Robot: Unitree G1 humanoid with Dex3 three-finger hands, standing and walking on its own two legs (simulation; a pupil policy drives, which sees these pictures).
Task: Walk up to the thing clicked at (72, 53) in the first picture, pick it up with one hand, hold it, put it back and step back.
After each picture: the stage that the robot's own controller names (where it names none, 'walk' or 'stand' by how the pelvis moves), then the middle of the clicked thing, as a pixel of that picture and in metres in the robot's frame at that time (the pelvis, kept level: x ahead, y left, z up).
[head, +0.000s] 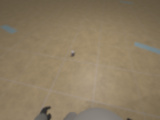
stand; (72, 53) +1.25 +0.36 -0.72
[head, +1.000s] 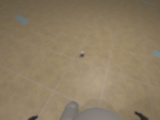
walk; (82, 54) +1.15 +0.17 -0.69
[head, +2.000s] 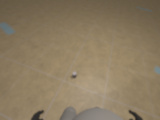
walk; (74, 74) +0.70 +0.18 -0.71
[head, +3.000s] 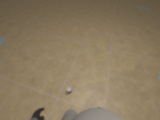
walk; (69, 90) +0.45 +0.23 -0.71
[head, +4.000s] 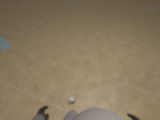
stand; (72, 100) +0.34 +0.21 -0.71
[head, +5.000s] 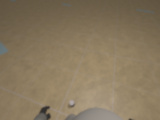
stand; (72, 103) +0.31 +0.20 -0.72
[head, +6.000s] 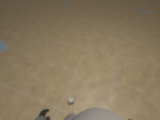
stand; (71, 101) +0.33 +0.20 -0.73
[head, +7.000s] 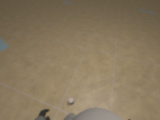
stand; (71, 101) +0.33 +0.20 -0.73
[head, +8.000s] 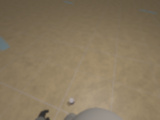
stand; (71, 101) +0.33 +0.20 -0.73
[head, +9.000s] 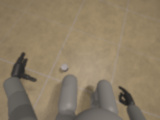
go down; (64, 67) +0.40 +0.22 -0.42
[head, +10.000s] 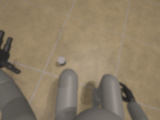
go down; (62, 61) +0.40 +0.25 -0.31
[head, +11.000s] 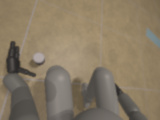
close in; (39, 59) +0.38 +0.29 -0.22
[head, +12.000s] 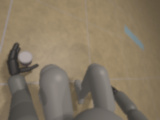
close; (25, 59) +0.38 +0.30 -0.21
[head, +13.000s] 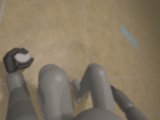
lift; (22, 58) +0.37 +0.30 -0.22
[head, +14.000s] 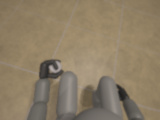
lift; (56, 69) +0.31 +0.25 -0.06
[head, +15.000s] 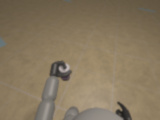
hold; (65, 72) +0.33 +0.18 +0.04
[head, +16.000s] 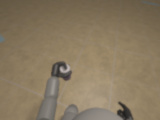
hold; (65, 72) +0.34 +0.18 +0.00
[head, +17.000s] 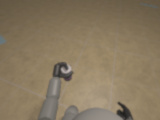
hold; (67, 73) +0.34 +0.17 +0.00
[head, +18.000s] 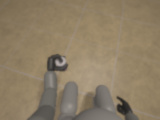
crouch; (61, 64) +0.38 +0.20 -0.08
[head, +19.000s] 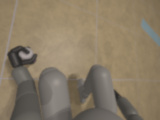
lower; (28, 56) +0.38 +0.29 -0.23
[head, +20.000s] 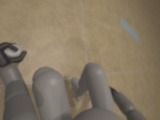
lower; (15, 54) +0.41 +0.31 -0.22
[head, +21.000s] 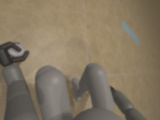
lower; (18, 53) +0.40 +0.31 -0.22
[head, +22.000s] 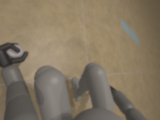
lower; (17, 54) +0.40 +0.31 -0.22
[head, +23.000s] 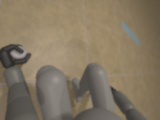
loosen; (20, 55) +0.39 +0.31 -0.22
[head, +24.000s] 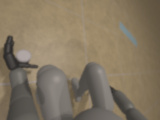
withdraw; (23, 58) +0.38 +0.28 -0.22
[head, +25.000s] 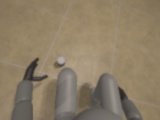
walk; (61, 61) +0.41 +0.24 -0.29
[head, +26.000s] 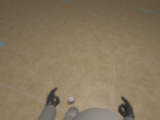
stand; (71, 100) +0.34 +0.17 -0.65
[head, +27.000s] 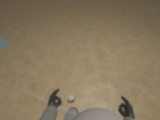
stand; (71, 98) +0.35 +0.19 -0.67
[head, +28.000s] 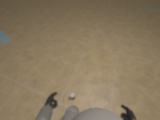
stand; (72, 96) +0.37 +0.18 -0.68
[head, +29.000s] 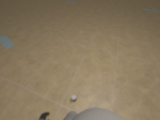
walk; (74, 98) +0.37 +0.18 -0.72
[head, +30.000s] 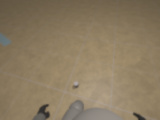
walk; (76, 84) +0.50 +0.20 -0.71
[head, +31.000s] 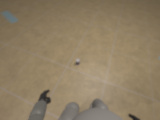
walk; (77, 61) +0.82 +0.18 -0.69
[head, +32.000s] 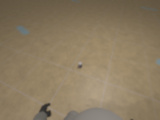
stand; (80, 65) +0.98 +0.18 -0.70
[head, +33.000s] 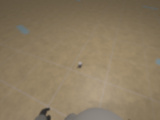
stand; (80, 65) +0.98 +0.18 -0.73
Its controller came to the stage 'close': yes
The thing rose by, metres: 0.71
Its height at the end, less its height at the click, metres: +0.00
